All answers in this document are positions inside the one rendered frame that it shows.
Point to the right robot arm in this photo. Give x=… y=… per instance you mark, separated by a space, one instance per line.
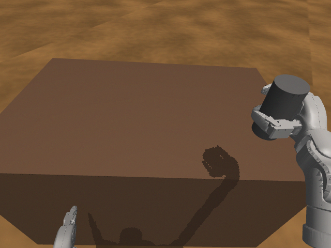
x=313 y=150

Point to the left robot hand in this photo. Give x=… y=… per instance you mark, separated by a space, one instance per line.
x=66 y=235

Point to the can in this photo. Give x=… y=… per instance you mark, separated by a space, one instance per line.
x=282 y=100

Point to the right robot hand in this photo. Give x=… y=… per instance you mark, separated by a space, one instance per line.
x=311 y=114

